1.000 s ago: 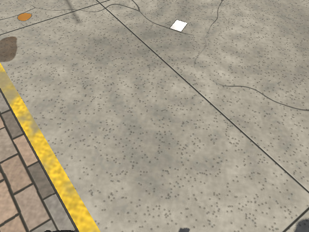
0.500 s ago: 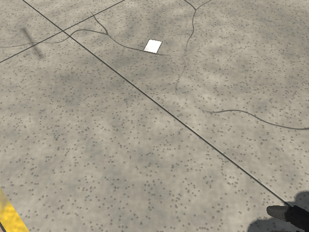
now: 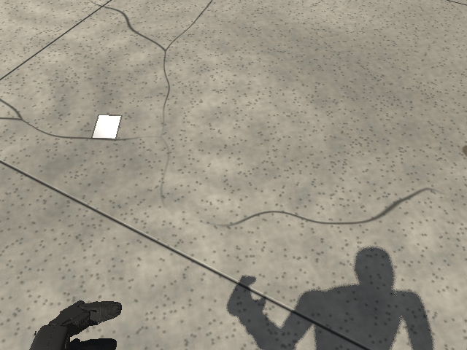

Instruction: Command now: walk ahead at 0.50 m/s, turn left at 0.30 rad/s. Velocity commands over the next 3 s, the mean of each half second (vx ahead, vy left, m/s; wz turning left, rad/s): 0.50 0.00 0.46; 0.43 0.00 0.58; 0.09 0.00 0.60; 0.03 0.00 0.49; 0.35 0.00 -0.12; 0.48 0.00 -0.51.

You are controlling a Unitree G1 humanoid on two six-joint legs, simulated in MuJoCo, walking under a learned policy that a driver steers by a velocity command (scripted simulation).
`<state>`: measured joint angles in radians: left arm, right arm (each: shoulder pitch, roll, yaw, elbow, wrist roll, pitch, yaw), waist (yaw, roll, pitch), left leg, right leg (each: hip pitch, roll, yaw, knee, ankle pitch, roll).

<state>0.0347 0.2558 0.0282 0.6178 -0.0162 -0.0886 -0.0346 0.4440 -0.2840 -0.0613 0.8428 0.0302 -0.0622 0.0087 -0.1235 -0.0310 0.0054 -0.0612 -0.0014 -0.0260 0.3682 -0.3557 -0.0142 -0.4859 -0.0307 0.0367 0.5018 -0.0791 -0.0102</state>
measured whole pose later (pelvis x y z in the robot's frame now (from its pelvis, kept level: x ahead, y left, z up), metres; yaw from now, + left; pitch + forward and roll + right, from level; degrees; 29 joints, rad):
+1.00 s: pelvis +0.49 +0.14 -0.01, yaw +35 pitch +2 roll +0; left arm 0.01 0.28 0.05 0.66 0.02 -0.11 -0.02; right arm 0.37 -0.31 -0.08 0.71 0.02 0.00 -0.03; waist -0.08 -0.02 0.02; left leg -0.14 -0.13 -0.23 0.59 -0.45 0.06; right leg -0.48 0.02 0.06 0.45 0.04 0.00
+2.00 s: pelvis +0.56 +0.20 +0.00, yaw +67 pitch +1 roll +0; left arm 0.16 0.27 0.05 0.75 0.02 -0.02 -0.01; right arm 0.17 -0.31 -0.06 0.60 0.00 0.04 -0.02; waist 0.01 0.04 0.01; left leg -0.41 -0.09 -0.15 0.83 -0.47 -0.02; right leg -0.25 0.02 0.02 0.50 -0.27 -0.02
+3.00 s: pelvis +0.78 +0.53 +0.01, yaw +43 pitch +1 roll +0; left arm 0.30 0.28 0.06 0.70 -0.01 -0.05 -0.02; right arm 0.15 -0.32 -0.05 0.67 -0.02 -0.10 -0.01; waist 0.04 0.03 0.05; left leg -0.66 0.12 -0.08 1.01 -0.20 -0.05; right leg -0.20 0.13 0.06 0.35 -0.16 -0.11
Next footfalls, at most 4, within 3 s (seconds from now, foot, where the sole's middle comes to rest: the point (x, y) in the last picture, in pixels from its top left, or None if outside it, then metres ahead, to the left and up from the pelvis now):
0.02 right None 0.15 -0.13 -0.77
0.52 left None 0.38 0.19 -0.77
1.00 right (163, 278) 0.71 0.15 -0.77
1.44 left None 0.49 0.31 -0.77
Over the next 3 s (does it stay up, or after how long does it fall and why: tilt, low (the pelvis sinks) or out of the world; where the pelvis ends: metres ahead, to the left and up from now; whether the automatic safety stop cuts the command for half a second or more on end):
stays up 0.78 0.53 0.01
